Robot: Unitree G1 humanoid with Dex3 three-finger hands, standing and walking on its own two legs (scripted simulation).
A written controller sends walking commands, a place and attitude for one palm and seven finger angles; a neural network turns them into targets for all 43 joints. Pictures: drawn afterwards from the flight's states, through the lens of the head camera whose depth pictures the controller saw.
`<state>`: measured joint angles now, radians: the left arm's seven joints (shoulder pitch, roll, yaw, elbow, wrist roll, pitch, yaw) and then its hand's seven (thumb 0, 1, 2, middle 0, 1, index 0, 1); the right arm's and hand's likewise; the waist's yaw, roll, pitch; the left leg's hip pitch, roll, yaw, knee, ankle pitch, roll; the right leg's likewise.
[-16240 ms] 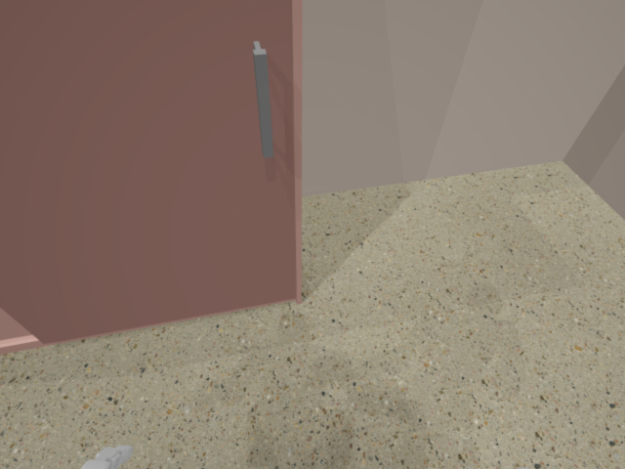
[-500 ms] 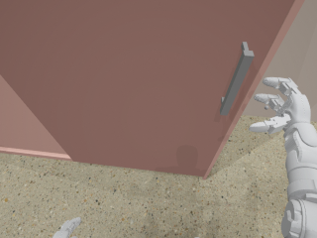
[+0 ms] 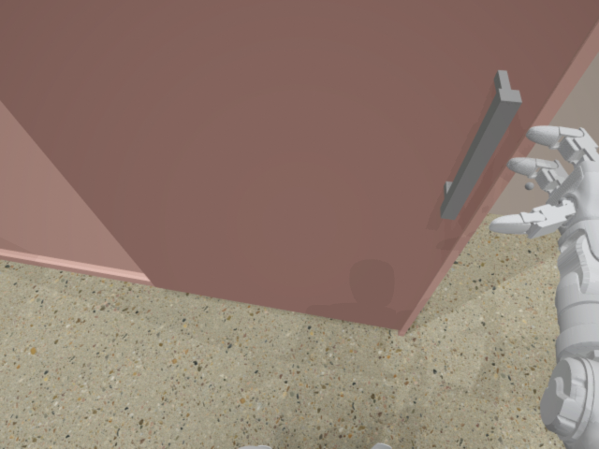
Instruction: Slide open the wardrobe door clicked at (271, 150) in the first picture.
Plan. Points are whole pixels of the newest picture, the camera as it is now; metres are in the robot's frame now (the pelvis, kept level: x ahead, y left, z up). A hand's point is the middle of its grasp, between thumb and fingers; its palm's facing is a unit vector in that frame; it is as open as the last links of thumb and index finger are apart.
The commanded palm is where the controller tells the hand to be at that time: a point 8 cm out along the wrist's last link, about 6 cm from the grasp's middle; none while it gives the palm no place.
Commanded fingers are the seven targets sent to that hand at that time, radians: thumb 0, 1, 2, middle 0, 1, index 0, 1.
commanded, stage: move the hooked fingers beside the handle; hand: right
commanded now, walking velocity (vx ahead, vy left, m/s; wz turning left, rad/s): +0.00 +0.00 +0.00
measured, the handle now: (471, 154) +0.51 -0.15 +0.11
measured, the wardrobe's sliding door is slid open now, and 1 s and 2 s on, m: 0.00 0.00 0.00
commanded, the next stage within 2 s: feel for the door with the fingertips in 0.52 s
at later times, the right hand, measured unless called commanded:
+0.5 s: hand (531, 193) +0.45 -0.22 +0.11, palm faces +0.04 +1.00 +0.01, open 14.0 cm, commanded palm +0.42 -0.26 +0.11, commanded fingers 0.00 0.50 -0.30 0.30 1.20 0.30 1.20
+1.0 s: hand (492, 183) +0.46 -0.17 +0.11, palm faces +0.02 +1.00 +0.01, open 14.0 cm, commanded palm +0.43 -0.23 +0.11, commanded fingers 0.00 0.50 -0.30 0.30 1.20 0.30 1.20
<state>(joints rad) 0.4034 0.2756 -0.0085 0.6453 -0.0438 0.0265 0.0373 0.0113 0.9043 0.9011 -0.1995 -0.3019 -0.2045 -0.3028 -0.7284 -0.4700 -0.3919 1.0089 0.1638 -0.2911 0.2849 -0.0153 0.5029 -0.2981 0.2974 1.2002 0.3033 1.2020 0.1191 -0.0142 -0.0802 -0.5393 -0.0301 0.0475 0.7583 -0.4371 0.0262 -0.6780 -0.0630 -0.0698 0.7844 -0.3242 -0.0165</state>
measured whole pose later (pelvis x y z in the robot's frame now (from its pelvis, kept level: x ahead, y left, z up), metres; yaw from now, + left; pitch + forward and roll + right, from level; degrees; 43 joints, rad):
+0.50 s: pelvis +0.00 +0.00 +0.00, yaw -1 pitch +12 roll +2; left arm 0.33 0.27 -0.02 0.62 -0.05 0.03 0.04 0.01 0.90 0.90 -0.20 -0.30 -0.21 -0.30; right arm -0.75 -0.44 -0.34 1.02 0.17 -0.26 0.27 -0.02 0.51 -0.30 0.30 1.20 0.30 1.20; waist 0.10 -0.01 -0.08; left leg -0.53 -0.02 0.07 0.77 -0.45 0.02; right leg -0.68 -0.05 -0.05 0.81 -0.33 -0.02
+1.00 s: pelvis -0.01 +0.00 +0.00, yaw +0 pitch +12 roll +1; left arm 0.39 0.26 -0.01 0.64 -0.03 0.02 0.01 0.01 0.90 0.90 -0.20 -0.30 -0.20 -0.30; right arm -0.76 -0.36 -0.31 0.99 0.15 -0.29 0.17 -0.02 0.50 -0.30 0.30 1.20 0.30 1.20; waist 0.12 -0.02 -0.09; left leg -0.55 -0.03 0.06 0.79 -0.45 0.03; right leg -0.70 -0.06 -0.06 0.81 -0.33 -0.02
